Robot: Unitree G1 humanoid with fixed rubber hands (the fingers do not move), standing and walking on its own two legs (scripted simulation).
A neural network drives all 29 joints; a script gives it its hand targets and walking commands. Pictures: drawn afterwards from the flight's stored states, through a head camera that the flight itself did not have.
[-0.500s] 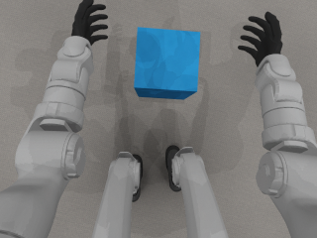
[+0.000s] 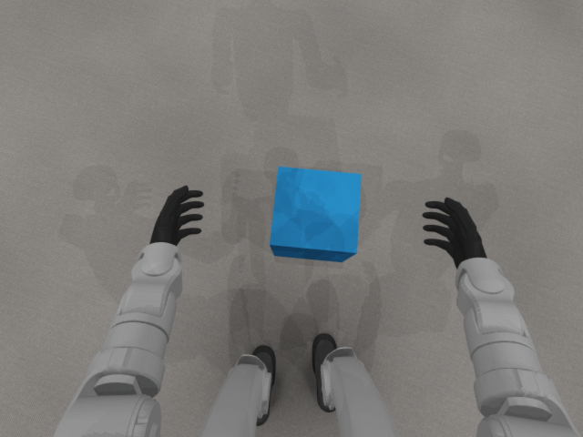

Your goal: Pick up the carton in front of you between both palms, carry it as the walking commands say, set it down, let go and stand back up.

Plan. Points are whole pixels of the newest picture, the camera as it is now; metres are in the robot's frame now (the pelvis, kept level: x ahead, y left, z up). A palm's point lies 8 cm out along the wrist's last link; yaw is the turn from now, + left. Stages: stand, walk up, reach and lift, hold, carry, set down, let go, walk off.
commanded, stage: let go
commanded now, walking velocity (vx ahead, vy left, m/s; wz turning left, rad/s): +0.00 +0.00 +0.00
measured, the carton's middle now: (313, 219) +0.50 -0.06 -0.58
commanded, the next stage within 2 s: stand in 0.98 s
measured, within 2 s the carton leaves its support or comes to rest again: neither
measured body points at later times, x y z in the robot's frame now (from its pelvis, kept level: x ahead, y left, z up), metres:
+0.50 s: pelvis +0.04 +0.01 +0.07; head +0.09 +0.02 +0.51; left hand +0.24 +0.23 -0.02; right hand +0.20 -0.23 -0.01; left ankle +0.01 +0.10 -0.67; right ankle +0.04 -0.09 -0.67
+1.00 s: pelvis +0.03 +0.02 +0.07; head +0.04 +0.02 +0.51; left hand +0.20 +0.25 -0.02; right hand +0.20 -0.22 -0.01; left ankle +0.01 +0.10 -0.67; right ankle +0.04 -0.09 -0.67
